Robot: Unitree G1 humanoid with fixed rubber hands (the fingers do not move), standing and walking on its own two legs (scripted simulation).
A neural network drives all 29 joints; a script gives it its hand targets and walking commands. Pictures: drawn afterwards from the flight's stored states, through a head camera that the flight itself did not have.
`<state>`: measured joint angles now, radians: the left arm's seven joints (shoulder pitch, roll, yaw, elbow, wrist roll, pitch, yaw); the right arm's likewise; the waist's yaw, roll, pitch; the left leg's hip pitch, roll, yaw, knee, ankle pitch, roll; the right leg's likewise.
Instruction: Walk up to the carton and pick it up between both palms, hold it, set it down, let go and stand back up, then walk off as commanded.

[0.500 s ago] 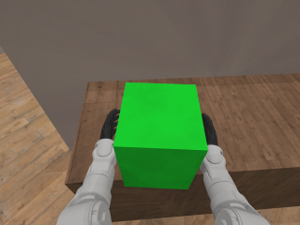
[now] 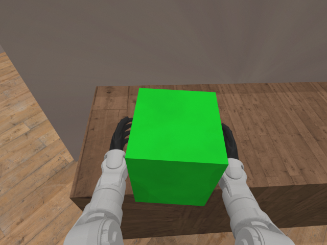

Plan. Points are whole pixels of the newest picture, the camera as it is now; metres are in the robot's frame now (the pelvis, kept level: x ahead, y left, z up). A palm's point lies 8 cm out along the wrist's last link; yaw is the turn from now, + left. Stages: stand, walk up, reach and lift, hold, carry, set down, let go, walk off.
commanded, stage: reach and lift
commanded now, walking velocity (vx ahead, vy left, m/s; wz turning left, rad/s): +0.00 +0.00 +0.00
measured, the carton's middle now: (173, 149) +0.37 -0.01 +0.01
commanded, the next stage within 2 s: none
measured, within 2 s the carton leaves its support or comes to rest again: leaves its support in 0.22 s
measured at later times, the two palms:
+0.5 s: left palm (117, 137) +0.37 +0.13 +0.07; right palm (232, 146) +0.35 -0.16 +0.06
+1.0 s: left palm (111, 123) +0.37 +0.14 +0.12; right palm (237, 135) +0.35 -0.15 +0.11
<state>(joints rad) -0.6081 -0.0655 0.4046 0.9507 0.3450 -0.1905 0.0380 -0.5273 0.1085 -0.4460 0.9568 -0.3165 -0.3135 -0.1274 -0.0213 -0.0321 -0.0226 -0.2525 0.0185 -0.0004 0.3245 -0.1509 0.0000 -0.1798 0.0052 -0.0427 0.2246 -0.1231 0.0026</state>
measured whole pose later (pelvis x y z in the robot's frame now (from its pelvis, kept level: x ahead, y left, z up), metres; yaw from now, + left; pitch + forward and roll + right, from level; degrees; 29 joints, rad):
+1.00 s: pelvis -0.01 +0.00 +0.00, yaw +1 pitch -2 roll -1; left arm -0.60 -0.05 0.24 0.49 0.26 0.27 0.04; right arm -0.53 -0.02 -0.07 0.72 0.07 -0.03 -0.20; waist -0.05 -0.06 0.00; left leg -0.14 0.02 0.00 0.34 -0.16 0.00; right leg -0.05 0.00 -0.06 0.21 -0.13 0.00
